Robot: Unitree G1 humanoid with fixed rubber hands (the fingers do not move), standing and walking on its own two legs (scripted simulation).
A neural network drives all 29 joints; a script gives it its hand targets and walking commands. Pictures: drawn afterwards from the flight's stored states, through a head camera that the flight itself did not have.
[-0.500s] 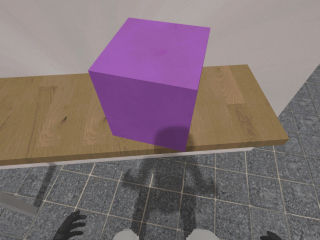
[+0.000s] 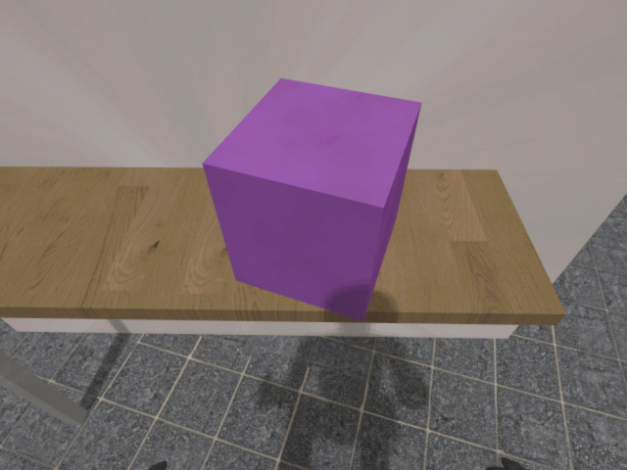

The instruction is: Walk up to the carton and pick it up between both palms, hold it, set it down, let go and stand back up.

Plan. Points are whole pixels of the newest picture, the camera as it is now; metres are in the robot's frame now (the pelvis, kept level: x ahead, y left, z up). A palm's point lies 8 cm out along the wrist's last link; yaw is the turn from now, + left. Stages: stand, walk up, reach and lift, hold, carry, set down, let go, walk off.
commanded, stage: walk up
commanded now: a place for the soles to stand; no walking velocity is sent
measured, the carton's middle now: (321, 198) +0.46 +0.01 +0.10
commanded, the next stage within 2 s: none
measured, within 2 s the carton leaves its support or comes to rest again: neither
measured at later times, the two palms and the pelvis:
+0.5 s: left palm out of the picture +0.12 +0.24 -0.11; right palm out of the picture +0.09 -0.30 -0.11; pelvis +0.06 -0.03 -0.01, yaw +1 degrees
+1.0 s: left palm (167, 433) +0.20 +0.24 -0.13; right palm (508, 384) +0.26 -0.27 -0.10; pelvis +0.12 -0.02 -0.02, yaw -2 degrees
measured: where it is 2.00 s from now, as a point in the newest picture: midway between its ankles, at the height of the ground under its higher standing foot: outside the picture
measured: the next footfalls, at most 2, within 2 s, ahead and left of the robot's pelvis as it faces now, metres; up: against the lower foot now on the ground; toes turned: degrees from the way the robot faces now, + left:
left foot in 0.78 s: +0.28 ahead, +0.08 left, +0.00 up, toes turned +3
right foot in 1.12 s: +0.14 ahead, -0.13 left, +0.00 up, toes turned -2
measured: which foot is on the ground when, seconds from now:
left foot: down 0.00-0.48, up 0.50-0.76, down 0.78-1.00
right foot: down 0.00-0.82, up 0.84-1.00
